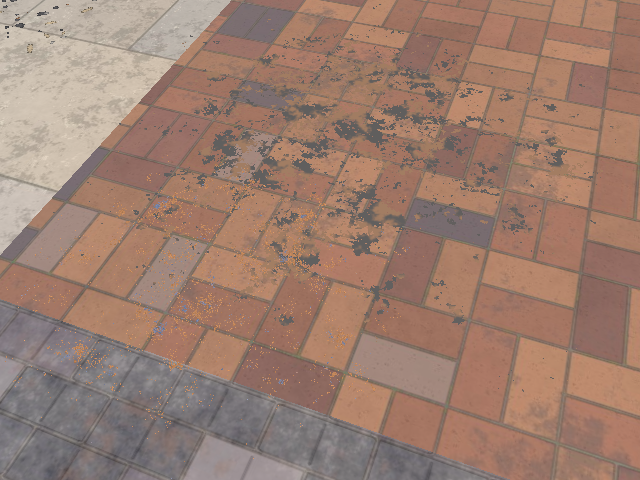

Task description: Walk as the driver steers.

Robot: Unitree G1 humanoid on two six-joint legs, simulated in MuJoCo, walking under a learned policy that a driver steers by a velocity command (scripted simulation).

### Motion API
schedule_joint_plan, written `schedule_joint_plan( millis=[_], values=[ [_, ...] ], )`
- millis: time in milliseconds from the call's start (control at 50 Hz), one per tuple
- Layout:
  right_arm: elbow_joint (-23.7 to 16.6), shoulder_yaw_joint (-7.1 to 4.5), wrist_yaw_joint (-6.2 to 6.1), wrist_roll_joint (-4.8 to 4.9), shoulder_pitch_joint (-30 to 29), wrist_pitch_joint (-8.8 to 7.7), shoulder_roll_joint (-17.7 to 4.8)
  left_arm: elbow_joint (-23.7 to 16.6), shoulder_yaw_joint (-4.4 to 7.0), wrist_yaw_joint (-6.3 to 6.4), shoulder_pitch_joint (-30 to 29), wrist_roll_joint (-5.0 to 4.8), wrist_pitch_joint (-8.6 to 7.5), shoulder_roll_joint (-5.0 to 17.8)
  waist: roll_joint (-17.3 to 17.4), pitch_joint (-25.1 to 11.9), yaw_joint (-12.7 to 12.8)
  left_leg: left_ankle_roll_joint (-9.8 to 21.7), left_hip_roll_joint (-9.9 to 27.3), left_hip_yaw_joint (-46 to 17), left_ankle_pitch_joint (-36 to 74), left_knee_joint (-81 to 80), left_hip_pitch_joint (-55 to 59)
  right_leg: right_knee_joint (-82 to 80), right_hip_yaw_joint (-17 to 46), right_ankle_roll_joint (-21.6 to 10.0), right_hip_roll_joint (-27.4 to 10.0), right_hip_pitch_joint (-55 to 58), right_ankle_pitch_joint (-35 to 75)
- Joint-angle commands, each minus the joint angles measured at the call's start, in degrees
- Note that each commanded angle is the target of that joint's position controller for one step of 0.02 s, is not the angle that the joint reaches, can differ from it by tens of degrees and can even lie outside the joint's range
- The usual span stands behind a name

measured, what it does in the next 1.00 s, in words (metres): walks ahead: left foot, then right foot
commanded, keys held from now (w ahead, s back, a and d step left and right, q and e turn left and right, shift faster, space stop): w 1.00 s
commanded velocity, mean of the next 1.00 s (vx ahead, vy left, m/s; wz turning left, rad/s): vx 0.49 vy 0.00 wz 0.00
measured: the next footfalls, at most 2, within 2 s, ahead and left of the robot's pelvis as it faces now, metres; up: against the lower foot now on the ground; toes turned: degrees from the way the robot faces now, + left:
left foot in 0.36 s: +0.39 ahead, +0.11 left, +0.00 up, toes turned +3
right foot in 0.92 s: +0.68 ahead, -0.08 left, +0.00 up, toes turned -5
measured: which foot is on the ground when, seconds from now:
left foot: up 0.00-0.34, down 0.36-0.92, up 0.94-1.00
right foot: down 0.00-0.38, up 0.40-0.90, down 0.92-1.00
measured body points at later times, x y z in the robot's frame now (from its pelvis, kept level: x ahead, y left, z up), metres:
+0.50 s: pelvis +0.29 +0.04 +0.00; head +0.32 +0.05 +0.45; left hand +0.30 +0.30 -0.15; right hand +0.40 -0.22 -0.13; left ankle +0.35 +0.11 -0.74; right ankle +0.16 -0.08 -0.64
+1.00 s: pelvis +0.56 -0.01 -0.01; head +0.59 -0.02 +0.44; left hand +0.71 +0.24 -0.13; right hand +0.53 -0.26 -0.16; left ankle +0.40 +0.11 -0.66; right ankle +0.64 -0.08 -0.74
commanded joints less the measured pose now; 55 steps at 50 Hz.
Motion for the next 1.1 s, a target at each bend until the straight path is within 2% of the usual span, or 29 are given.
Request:
schedule_joint_plan(
  millis=[20,100,160,260,320,340,360,380,400,420,440,460,500,520,560,640,720,820,860,880,900,920,940,960,980,1000,1040,1060,1100],
  values=[
    [-1.61,-0.52,0.81,-0.53,3.44,0.79,-2.63,-0.32,1.04,0.05,3.55,-0.39,-2.1,5.35,-5.45,-0.88,-0.68,-0.69,3.89,-0.84,3.29,-0.93,-7.19,-18.41,16.75,-7.72,-15.39,3.49,2.55],
    [-5.04,-0.28,1.23,-0.59,-7.03,1.2,-2.39,2.43,0.89,0.07,7.8,-0.73,-2.5,5.27,-4.4,2.41,0.74,-3.04,5.54,1.46,11.24,-10.83,-15.6,-21.31,12.03,-8.01,-13.79,6.37,6.33],
    [-7.23,0.44,1.51,-0.23,-14.04,0.84,-0.96,3.92,0.7,0.15,9.99,-0.96,-2.64,5.27,-4.49,2.78,2.26,-3.8,4.22,3.6,17.6,-22.13,-13.56,-20.49,8.24,-6.75,-11.96,7.28,12.69],
    [-9.54,0.54,1.19,0.05,-20.53,0.59,-1.64,6.55,0.63,0.9,14.03,-0.43,-2.36,6.08,-4.89,2.87,3.98,-2.2,2.06,4.87,17.95,-31.11,-11.5,-17.55,7.76,-6.1,-14.51,15.41,22.42],
    [-9.21,-0.16,0.68,-0.05,-17.79,0.0,-2.92,7.34,0.81,1.54,12.97,0.14,-1.83,7.06,-5.74,1.09,1.88,0.37,-0.62,5.62,10.52,-34.52,-6.13,-10.47,7.06,-4.92,-15.67,20.51,37.47],
    [-7.57,-0.72,0.28,-0.13,-12.51,-0.33,-3.81,7.52,0.92,1.6,12.4,0.31,-1.61,7.54,-6.13,-1.8,-0.35,1.52,-2.55,6.27,8.29,-36.05,0.29,-3.82,6.39,-4.2,-15.15,20.88,44.65],
    [-4.42,-1.49,-0.28,-0.55,-3.09,-0.9,-5.07,7.6,0.78,1.52,11.94,0.19,-1.35,7.34,-4.77,-6.83,-4.26,3.21,-3.59,6.73,9.68,-39.37,11.88,7.09,4.36,-3.09,-13.02,17.91,44.8],
    [-2.21,-2.74,-1.06,-1.9,7.3,-1.35,-9.05,6.01,0.15,1.4,11.65,-0.31,-1.48,5.83,-1.09,-13.77,-7.85,6.29,6.4,-3.92,5.22,-39.71,27.17,22.91,2.71,-2.08,-10.78,6.76,29.24],
    [-1.51,-4.4,-1.38,-2.27,10.96,-0.91,-14.58,4.71,-1.03,0.69,18.18,-2.51,-1.53,-0.35,13.21,-21.24,-4.97,14.54,23.15,-32.91,0.17,-44.73,42.88,45.02,0.23,0.82,0.22,-14.83,-11.51],
    [-1.82,-3.89,-0.92,0.1,7.18,-0.27,-11.36,5.48,0.67,1.29,14.07,-1.04,-1.33,6.17,4.49,-18.7,-4.91,13.63,21.37,-36.87,0.35,-48.59,39.41,50.06,8.64,-0.22,-0.47,-20.35,-17.61],
    [-2.55,-3.17,-0.86,0.7,1.33,-0.33,-8.67,3.91,0.94,1.15,9.44,-1.06,-1.68,6.15,2.71,-10.16,-2.72,11.95,19.18,-26.38,3.68,-49.2,31.73,49.16,9.32,-0.68,-3.37,-22.41,-12.45],
    [-2.69,-2.42,-0.66,0.47,-1.44,-0.81,-5.5,3.61,0.63,0.96,7.12,-1.04,-2.01,4.99,0.23,-6.48,-1.53,10.54,16.75,-20.42,10.2,-51.01,25.26,46.16,9.1,-0.67,-5.33,-20.88,-8.84],
    [-1.41,-1.56,-0.99,0.74,-2.82,-1.53,-2.57,4.14,0.55,0.41,7.57,0.46,-0.7,3.46,1.25,-3.45,1.73,7.39,12.31,-12.26,15.85,-53.57,17.06,40.8,8.64,0.41,-7.48,-15.89,-6.7],
    [-0.78,-1.39,-0.99,0.72,-2.03,-1.96,-2.2,4.48,0.44,0.02,7.93,0.76,0.04,2.51,1.5,-3.54,2.32,7.22,11.54,-10.62,17.67,-54.44,15.59,39.73,8.18,0.99,-7.44,-14.25,-6.26],
    [0.64,-1.61,-0.97,1.21,0.21,-2.77,-3.33,3.9,0.39,-0.59,6.3,1.01,0.97,1.81,1.3,-2.58,3.07,7.72,10.79,-8.06,19.9,-56.22,14.49,37.46,6.99,2.05,-7.87,-15.47,-4.68],
    [2.36,-1.63,-0.96,1.2,3.64,-2.77,-3.88,0.59,0.25,-0.97,-3.66,0.85,1.4,2.18,0.9,0.94,1.64,7.68,9.23,-4.67,19.2,-59.5,15.23,28.2,4.86,3.99,-9.6,-21.89,3.4],
    [3.75,-1.48,-0.99,1.06,7.08,-2.56,-4.03,-1.86,-0.58,-0.96,-11.68,0.22,0.99,1.13,1.33,1.93,-0.58,6.8,8.26,-1.76,23.23,-59.31,17.67,15.88,2.45,4.02,-8.31,-20.38,9.35],
    [5.75,-1.68,-1.73,0.4,10.37,-1.99,-4.72,-4.04,-0.36,-0.55,-16.45,0.19,0.47,2.5,1.86,2.96,-1.54,6.32,11.38,-1.78,29.45,-55.92,26.37,8.86,1.95,1.45,-6.72,-20.4,6.67],
    [5.93,-1.94,-2.06,0.21,8.97,-1.81,-5.44,-3.61,0.07,-0.27,-13.8,0.26,-0.05,3.11,2.02,1.89,0.35,5.23,11.81,-0.72,39.14,-51.13,27.88,6.33,1.14,-0.37,-4.92,-15.31,2.4],
    [5.96,-2.1,-2.12,0.16,8.1,-1.69,-5.95,-2.16,0.56,0.06,-9.14,0.36,-0.39,3.75,2.08,-0.5,2.5,4.44,11.24,0.18,46.66,-45.36,27.63,4.88,0.32,-1.4,-3.04,-9.0,0.71],
    [5.9,-2.06,-2.03,0.37,7.14,-1.42,-5.88,1.03,1.25,0.5,-0.07,0.69,-0.94,4.54,0.39,-4.97,6.44,3.38,8.99,2.21,48.88,-34.87,25.19,1.12,-0.7,-2.72,-1.29,1.87,2.52],
    [4.7,-1.49,-1.89,0.71,7.05,-1.46,-4.34,3.97,2.47,1.16,10.63,1.89,-1.53,8.1,-3.01,-11.58,9.93,2.19,6.18,4.05,36.5,-19.98,15.11,0.54,7.21,-5.33,-8.42,17.05,-0.49],
    [3.32,-0.33,-1.19,2.95,13.47,-1.48,1.71,4.79,4.27,1.34,16.29,2.6,-1.45,14.99,-16.66,-19.48,8.13,-0.87,-4.32,7.18,1.51,3.25,-5.94,-4.76,35.81,-13.26,-25.96,33.99,-7.21],
    [4.02,-1.7,-1.31,1.29,10.95,-1.46,-3.23,4.48,3.83,0.88,12.23,0.38,-0.68,12.56,-10.14,-18.23,7.22,0.2,-4.78,-1.83,-11.64,9.09,-12.19,-10.78,44.15,-13.18,-25.83,30.76,-8.38],
    [2.5,-2.23,-1.16,1.1,5.9,-1.46,-4.03,3.5,3.02,0.8,5.41,-0.35,-0.59,9.67,-6.88,-9.05,4.47,0.69,-1.2,-2.49,-6.46,9.52,-14.89,-10.94,34.02,-11.36,-23.85,22.53,-9.28],
    [1.88,-2.01,-0.91,1.09,3.22,-1.75,-3.14,3.0,2.05,0.53,1.81,-0.24,-0.98,5.83,-3.86,-4.86,3.29,0.69,0.95,-2.23,-1.95,6.35,-13.45,-12.97,27.75,-9.82,-21.47,15.25,-4.36],
    [2.27,-1.82,-0.54,-0.18,3.48,-0.57,-1.04,4.24,1.0,0.72,0.42,-0.46,-1.77,2.43,-5.48,-1.77,0.21,-0.23,3.39,-1.59,1.21,0.81,-8.21,-15.43,18.52,-6.42,-16.63,7.14,3.32],
    [2.35,-1.76,-0.2,-0.64,3.57,0.06,-0.33,5.11,0.74,0.73,1.73,-0.49,-2.18,1.93,-6.01,-2.05,-0.28,-0.84,3.56,-0.81,1.96,-0.41,-6.49,-15.83,17.03,-6.33,-15.45,5.84,6.73],
    [1.34,-1.74,0.19,-0.97,1.45,0.73,0.19,6.67,0.91,0.79,4.96,-0.91,-2.8,3.1,-5.37,-1.84,-0.66,-2.27,3.85,0.72,3.49,-3.07,-7.84,-16.37,15.48,-7.42,-14.25,5.93,12.21]
  ],
)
